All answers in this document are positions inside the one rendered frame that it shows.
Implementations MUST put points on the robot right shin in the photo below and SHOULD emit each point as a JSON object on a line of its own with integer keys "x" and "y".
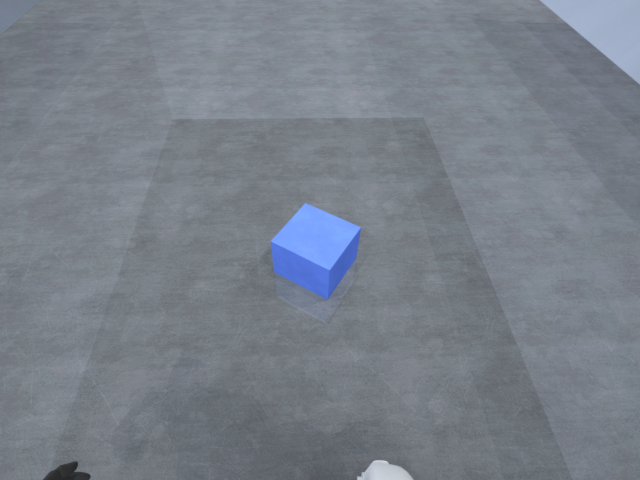
{"x": 378, "y": 462}

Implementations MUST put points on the carton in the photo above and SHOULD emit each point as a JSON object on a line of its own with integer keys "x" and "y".
{"x": 315, "y": 249}

